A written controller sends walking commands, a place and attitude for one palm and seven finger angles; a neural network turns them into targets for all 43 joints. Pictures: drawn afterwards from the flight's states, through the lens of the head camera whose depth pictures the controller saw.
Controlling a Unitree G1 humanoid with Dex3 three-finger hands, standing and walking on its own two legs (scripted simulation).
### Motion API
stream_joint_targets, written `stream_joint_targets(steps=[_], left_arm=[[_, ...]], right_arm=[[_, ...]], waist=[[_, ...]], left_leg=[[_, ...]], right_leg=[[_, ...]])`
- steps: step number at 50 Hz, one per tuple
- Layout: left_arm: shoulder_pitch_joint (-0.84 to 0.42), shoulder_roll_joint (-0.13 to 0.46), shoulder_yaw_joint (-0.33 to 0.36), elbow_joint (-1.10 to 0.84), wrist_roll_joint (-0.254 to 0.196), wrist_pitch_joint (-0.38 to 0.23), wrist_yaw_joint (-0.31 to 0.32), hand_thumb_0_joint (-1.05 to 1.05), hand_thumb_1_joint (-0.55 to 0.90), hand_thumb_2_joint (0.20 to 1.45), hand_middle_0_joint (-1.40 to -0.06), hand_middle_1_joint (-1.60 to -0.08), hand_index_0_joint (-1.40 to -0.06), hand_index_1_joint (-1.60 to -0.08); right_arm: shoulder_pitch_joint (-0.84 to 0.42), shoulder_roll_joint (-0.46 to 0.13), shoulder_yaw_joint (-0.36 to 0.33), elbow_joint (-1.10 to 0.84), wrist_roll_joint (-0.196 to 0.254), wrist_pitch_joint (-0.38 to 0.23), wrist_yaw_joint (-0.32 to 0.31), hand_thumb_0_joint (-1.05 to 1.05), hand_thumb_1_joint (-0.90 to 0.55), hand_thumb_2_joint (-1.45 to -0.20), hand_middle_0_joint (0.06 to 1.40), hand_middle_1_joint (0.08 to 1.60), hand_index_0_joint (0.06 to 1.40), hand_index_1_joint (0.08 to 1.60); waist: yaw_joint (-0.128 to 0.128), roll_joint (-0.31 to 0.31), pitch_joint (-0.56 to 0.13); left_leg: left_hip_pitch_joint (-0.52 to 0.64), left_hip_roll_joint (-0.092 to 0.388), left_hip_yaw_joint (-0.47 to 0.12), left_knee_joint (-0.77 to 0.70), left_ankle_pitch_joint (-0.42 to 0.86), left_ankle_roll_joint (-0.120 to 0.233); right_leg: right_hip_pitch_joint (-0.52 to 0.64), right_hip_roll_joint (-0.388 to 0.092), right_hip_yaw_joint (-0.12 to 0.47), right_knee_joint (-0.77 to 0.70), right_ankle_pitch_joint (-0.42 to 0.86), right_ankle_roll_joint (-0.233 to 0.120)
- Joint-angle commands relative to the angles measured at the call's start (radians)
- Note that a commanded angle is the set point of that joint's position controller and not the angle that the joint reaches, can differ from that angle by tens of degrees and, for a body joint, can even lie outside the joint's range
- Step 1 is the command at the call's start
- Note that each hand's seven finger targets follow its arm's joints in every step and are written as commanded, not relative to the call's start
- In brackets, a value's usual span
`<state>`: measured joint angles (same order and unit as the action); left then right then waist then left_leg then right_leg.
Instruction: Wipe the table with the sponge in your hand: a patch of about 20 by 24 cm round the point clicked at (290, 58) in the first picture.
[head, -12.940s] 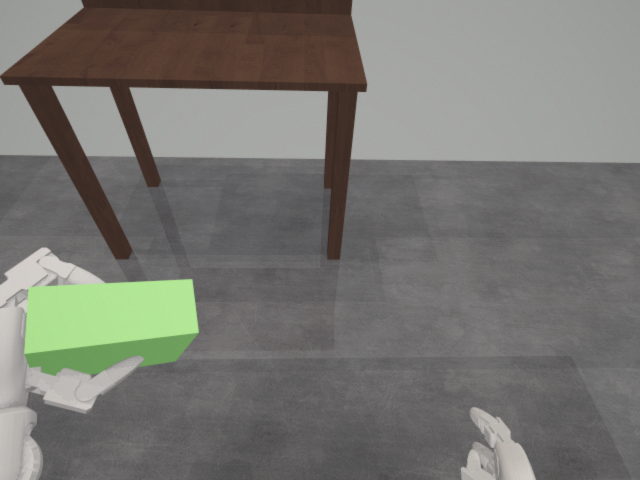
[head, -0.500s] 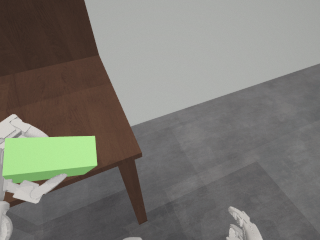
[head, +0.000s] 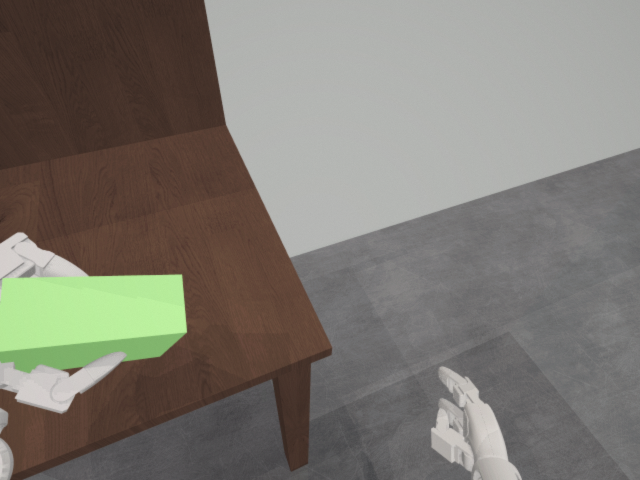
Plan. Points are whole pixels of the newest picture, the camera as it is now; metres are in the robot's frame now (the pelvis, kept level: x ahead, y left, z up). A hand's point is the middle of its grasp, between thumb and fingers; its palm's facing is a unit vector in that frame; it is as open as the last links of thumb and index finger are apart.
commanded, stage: come to a stop and stand still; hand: left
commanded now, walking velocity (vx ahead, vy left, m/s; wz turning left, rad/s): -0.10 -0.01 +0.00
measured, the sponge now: (123, 322) +0.22 +0.21 +0.15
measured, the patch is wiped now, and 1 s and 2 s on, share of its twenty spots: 0.00 0.00 0.00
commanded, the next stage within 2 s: look again from close up in 0.98 s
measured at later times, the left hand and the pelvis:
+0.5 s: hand (64, 355) +0.20 +0.26 +0.13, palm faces +0.22 -0.85 -0.47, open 9.8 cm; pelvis -0.03 +0.02 +0.00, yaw -1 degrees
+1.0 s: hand (13, 323) +0.22 +0.30 +0.15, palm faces +0.40 -0.84 -0.37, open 9.8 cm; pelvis -0.01 +0.05 +0.00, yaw +0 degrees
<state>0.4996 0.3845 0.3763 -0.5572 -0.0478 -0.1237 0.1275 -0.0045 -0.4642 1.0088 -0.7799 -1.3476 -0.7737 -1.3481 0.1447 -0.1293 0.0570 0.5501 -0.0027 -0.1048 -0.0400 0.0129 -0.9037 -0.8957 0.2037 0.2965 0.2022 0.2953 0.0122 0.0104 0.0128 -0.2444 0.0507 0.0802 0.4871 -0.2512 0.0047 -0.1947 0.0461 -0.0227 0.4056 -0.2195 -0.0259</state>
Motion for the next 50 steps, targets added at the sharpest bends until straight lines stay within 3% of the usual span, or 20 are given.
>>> stream_joint_targets(steps=[1,6,7,8,9,11,13,16,17,18,19,22,23,30,34,38,43,44,48,50], left_arm=[[-0.118,0.091,0.055,-0.137,-0.009,-0.013,0.025,0.000,0.100,1.300,-1.200,-1.600,-1.200,-1.600],[-0.206,0.100,0.027,-0.175,0.003,0.004,0.041,0.000,0.100,1.300,-1.200,-1.600,-1.200,-1.600],[-1.254,0.952,0.614,-0.357,0.192,-0.130,0.022,0.000,0.100,1.300,-1.200,-1.600,-1.200,-1.600],[-0.971,0.531,0.340,0.144,0.085,-0.091,-0.012,0.000,0.100,1.300,-1.200,-1.600,-1.200,-1.600],[-0.674,0.301,0.163,0.154,0.053,-0.076,-0.037,0.000,0.100,1.300,-1.200,-1.600,-1.200,-1.600],[-0.345,0.156,0.060,0.038,0.000,-0.107,-0.064,0.000,0.100,1.300,-1.200,-1.600,-1.200,-1.600],[-0.114,0.059,-0.006,-0.072,-0.019,-0.113,-0.065,0.000,0.100,1.300,-1.200,-1.600,-1.200,-1.600],[-0.037,0.184,0.115,-0.171,-0.004,-0.115,-0.040,0.000,0.100,1.300,-1.200,-1.600,-1.200,-1.600],[-0.030,0.210,0.154,-0.155,-0.006,-0.118,-0.034,0.000,0.100,1.300,-1.200,-1.600,-1.200,-1.600],[-0.027,0.262,0.214,-0.133,-0.006,-0.118,-0.018,0.000,0.100,1.300,-1.200,-1.600,-1.200,-1.600],[-0.050,0.224,0.193,-0.138,-0.010,-0.127,-0.021,0.000,0.100,1.300,-1.200,-1.600,-1.200,-1.600],[-0.139,0.234,0.200,-0.149,-0.006,-0.154,-0.015,0.000,0.100,1.300,-1.200,-1.600,-1.200,-1.600],[-0.191,0.269,0.222,-0.178,0.003,-0.159,-0.009,0.000,0.100,1.300,-1.200,-1.600,-1.200,-1.600],[-0.187,0.138,0.092,-0.125,0.018,-0.163,-0.021,0.000,0.100,1.300,-1.200,-1.600,-1.200,-1.600],[-0.195,0.105,0.056,-0.095,0.029,-0.158,-0.018,0.000,0.100,1.300,-1.200,-1.600,-1.200,-1.600],[-0.219,0.157,0.106,-0.092,0.031,-0.154,-0.012,0.000,0.100,1.300,-1.200,-1.600,-1.200,-1.600],[-0.193,0.162,0.117,-0.114,0.015,-0.143,-0.015,0.000,0.100,1.300,-1.200,-1.600,-1.200,-1.600],[-0.204,0.133,0.085,-0.127,0.013,-0.144,-0.020,0.000,0.100,1.300,-1.200,-1.600,-1.200,-1.600],[-0.206,0.143,0.085,-0.140,0.017,-0.133,-0.013,0.000,0.100,1.300,-1.200,-1.600,-1.200,-1.600],[-0.203,0.127,0.063,-0.144,0.014,-0.131,-0.015,0.000,0.100,1.300,-1.200,-1.600,-1.200,-1.600]], right_arm=[[-0.045,-0.167,-0.072,-0.128,0.002,-0.019,-0.045,0.000,-0.900,-0.900,0.200,0.300,0.200,0.300],[-0.056,-0.167,-0.068,-0.136,-0.001,-0.014,-0.059,0.000,-0.900,-0.900,0.200,0.300,0.200,0.300],[0.130,-0.216,-0.100,-0.102,-0.040,-0.069,-0.039,0.000,-0.900,-0.900,0.200,0.300,0.200,0.300],[0.023,-0.151,-0.095,0.000,0.018,-0.063,-0.030,0.000,-0.900,-0.900,0.200,0.300,0.200,0.300],[0.016,-0.199,-0.131,-0.082,0.005,-0.072,-0.009,0.000,-0.900,-0.900,0.200,0.300,0.200,0.300],[0.009,-0.196,-0.127,-0.132,0.029,-0.076,0.026,0.000,-0.900,-0.900,0.200,0.300,0.200,0.300],[-0.006,-0.180,-0.117,-0.149,0.041,-0.071,0.063,0.000,-0.900,-0.900,0.200,0.300,0.200,0.300],[-0.021,-0.202,-0.112,-0.167,0.025,-0.065,0.053,0.000,-0.900,-0.900,0.200,0.300,0.200,0.300],[-0.023,-0.203,-0.109,-0.165,0.022,-0.066,0.039,0.000,-0.900,-0.900,0.200,0.300,0.200,0.300],[-0.031,-0.210,-0.107,-0.154,0.021,-0.059,0.025,0.000,-0.900,-0.900,0.200,0.300,0.200,0.300],[-0.023,-0.205,-0.104,-0.160,0.019,-0.059,0.016,0.000,-0.900,-0.900,0.200,0.300,0.200,0.300],[-0.017,-0.208,-0.105,-0.160,0.022,-0.072,-0.004,0.000,-0.900,-0.900,0.200,0.300,0.200,0.300],[-0.027,-0.210,-0.103,-0.159,0.021,-0.078,-0.009,0.000,-0.900,-0.900,0.200,0.300,0.200,0.300],[0.002,-0.197,-0.099,-0.115,0.016,-0.132,0.009,0.000,-0.900,-0.900,0.200,0.300,0.200,0.300],[0.003,-0.197,-0.097,-0.098,0.010,-0.127,0.017,0.000,-0.900,-0.900,0.200,0.300,0.200,0.300],[-0.020,-0.191,-0.093,-0.106,0.011,-0.108,0.012,0.000,-0.900,-0.900,0.200,0.300,0.200,0.300],[-0.022,-0.182,-0.089,-0.124,0.012,-0.085,0.008,0.000,-0.900,-0.900,0.200,0.300,0.200,0.300],[-0.015,-0.184,-0.088,-0.129,0.010,-0.081,0.010,0.000,-0.900,-0.900,0.200,0.300,0.200,0.300],[-0.025,-0.186,-0.090,-0.133,0.012,-0.077,0.008,0.000,-0.900,-0.900,0.200,0.300,0.200,0.300],[-0.012,-0.191,-0.094,-0.138,0.012,-0.072,0.008,0.000,-0.900,-0.900,0.200,0.300,0.200,0.300]], waist=[[-0.012,0.052,-0.176],[-0.007,0.055,-0.148],[-0.010,-0.157,0.151],[0.000,0.091,0.016],[0.034,0.153,-0.109],[0.042,0.127,-0.205],[0.044,0.042,-0.254],[0.035,-0.067,-0.173],[0.029,-0.084,-0.143],[0.025,-0.052,-0.121],[0.013,-0.027,-0.109],[0.009,0.112,-0.080],[0.011,0.123,-0.080],[0.010,0.045,-0.100],[0.007,0.052,-0.106],[0.008,0.052,-0.100],[0.007,0.048,-0.135],[0.005,0.056,-0.132],[0.006,0.104,-0.139],[0.005,0.085,-0.139]], left_leg=[[0.114,0.067,-0.064,-0.096,0.341,-0.019],[0.100,0.027,-0.056,-0.133,0.193,-0.014],[-0.075,0.077,-0.045,0.014,0.239,0.030],[0.039,0.101,-0.097,-0.003,0.218,0.032],[0.112,0.064,-0.072,-0.046,0.186,0.012],[0.119,0.039,-0.041,-0.024,0.172,0.032],[0.093,0.042,-0.054,-0.044,0.148,0.039],[0.026,0.037,-0.058,-0.058,0.024,0.024],[0.017,0.029,-0.058,-0.060,-0.025,0.019],[0.030,0.030,-0.061,-0.074,-0.052,0.018],[0.013,0.036,-0.082,-0.102,-0.067,0.024],[-0.045,0.061,-0.112,-0.160,-0.149,0.043],[-0.048,0.072,-0.128,-0.175,-0.159,0.047],[0.030,0.063,-0.117,-0.128,-0.032,0.045],[0.056,0.062,-0.112,-0.127,0.044,0.034],[0.056,0.063,-0.114,-0.132,0.112,0.024],[0.094,0.056,-0.104,-0.098,0.265,0.011],[0.094,0.061,-0.105,-0.105,0.266,0.009],[0.117,0.067,-0.101,-0.102,0.312,-0.001],[0.112,0.069,-0.106,-0.103,0.300,0.002]], right_leg=[[0.071,-0.054,0.049,-0.059,0.355,0.027],[0.074,-0.061,0.057,-0.121,0.271,0.026],[-0.209,-0.117,0.087,-0.199,0.247,0.136],[-0.187,-0.203,0.102,-0.051,0.137,-0.027],[-0.084,-0.139,0.158,-0.009,0.191,-0.032],[0.010,-0.137,0.166,0.005,0.256,0.044],[0.083,-0.122,0.127,0.022,0.207,0.056],[0.032,-0.112,0.116,-0.045,0.055,0.028],[-0.003,-0.114,0.121,-0.070,-0.020,0.014],[-0.046,-0.111,0.120,-0.079,-0.083,0.002],[-0.041,-0.101,0.100,-0.061,-0.095,-0.002],[0.009,-0.070,0.077,0.005,-0.066,0.003],[0.021,-0.064,0.066,0.027,-0.046,0.006],[0.020,-0.077,0.058,0.007,0.057,0.009],[0.005,-0.079,0.054,0.013,0.093,0.007],[0.017,-0.078,0.051,0.025,0.126,0.007],[0.053,-0.089,0.051,0.017,0.219,0.005],[0.054,-0.088,0.044,0.018,0.212,0.004],[0.055,-0.091,0.039,0.021,0.210,0.006],[0.063,-0.093,0.041,0.012,0.219,0.005]])
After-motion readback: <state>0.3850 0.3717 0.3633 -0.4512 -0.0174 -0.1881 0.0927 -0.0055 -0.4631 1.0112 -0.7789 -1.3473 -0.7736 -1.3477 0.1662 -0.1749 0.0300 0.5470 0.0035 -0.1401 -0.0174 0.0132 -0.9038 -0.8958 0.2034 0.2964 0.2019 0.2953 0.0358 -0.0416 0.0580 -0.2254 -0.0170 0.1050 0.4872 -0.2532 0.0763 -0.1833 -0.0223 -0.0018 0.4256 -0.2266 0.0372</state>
